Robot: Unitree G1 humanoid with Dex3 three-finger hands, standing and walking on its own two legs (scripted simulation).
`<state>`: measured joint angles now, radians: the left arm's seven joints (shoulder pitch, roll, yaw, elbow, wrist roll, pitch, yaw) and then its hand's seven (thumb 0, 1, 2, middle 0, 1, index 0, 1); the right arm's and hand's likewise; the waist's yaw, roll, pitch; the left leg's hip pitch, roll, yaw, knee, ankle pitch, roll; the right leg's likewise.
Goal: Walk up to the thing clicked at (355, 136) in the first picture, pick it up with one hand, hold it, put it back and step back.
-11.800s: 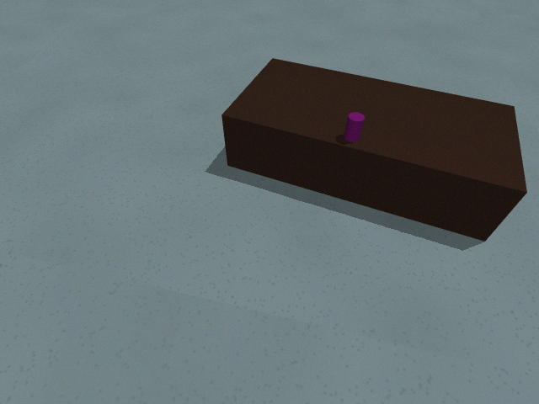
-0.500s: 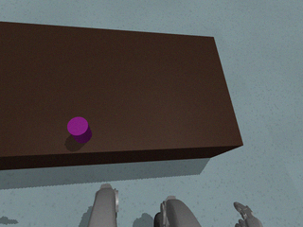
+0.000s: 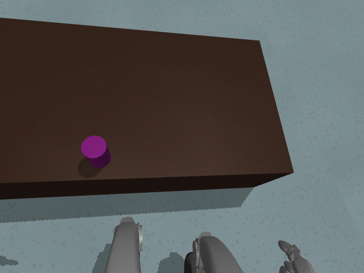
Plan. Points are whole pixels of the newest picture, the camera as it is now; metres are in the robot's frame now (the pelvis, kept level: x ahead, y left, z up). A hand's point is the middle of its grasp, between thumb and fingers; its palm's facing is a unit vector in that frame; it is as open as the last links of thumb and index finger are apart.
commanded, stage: go down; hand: left
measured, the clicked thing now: (97, 152) +0.43 +0.23 -0.28
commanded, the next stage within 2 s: none
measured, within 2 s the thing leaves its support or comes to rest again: neither
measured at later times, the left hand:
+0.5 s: hand out of the picture +0.36 +0.43 +0.02, palm faces +0.28 -0.96 -0.06, open 17.3 cm
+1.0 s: hand out of the picture +0.36 +0.43 +0.02, palm faces +0.28 -0.96 -0.04, open 17.2 cm
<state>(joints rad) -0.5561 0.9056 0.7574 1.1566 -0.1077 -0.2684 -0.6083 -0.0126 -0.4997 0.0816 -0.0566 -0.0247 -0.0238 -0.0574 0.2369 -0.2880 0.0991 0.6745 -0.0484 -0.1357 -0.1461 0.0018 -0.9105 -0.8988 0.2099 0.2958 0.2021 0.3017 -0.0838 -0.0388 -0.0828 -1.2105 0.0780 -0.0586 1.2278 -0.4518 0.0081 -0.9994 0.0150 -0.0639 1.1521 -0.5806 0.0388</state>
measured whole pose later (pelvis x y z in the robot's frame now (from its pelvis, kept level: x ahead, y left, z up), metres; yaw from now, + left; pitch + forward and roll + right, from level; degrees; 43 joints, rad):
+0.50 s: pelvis +0.00 +0.00 -0.01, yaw +0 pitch +25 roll -7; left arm -0.56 0.91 0.78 1.15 -0.14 -0.29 -0.64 -0.01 -0.47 0.08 -0.05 -0.02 -0.02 -0.05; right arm 0.23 -0.29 0.11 0.68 -0.04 -0.14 -0.15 0.00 -0.91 -0.90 0.21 0.30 0.20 0.30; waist -0.08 -0.03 -0.09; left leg -1.25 0.08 -0.06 1.26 -0.46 0.01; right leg -1.04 0.02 -0.07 1.19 -0.59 0.04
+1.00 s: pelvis +0.00 +0.00 -0.01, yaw +0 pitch +26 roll -7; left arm -0.55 0.91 0.79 1.14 -0.18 -0.29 -0.66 -0.01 -0.44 0.08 -0.04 -0.02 -0.02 -0.05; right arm 0.23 -0.29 0.11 0.67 -0.03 -0.14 -0.16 0.00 -0.91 -0.90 0.21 0.30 0.20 0.30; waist -0.08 -0.03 -0.10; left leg -1.26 0.08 -0.06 1.28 -0.47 0.01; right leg -1.05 0.02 -0.06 1.20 -0.60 0.04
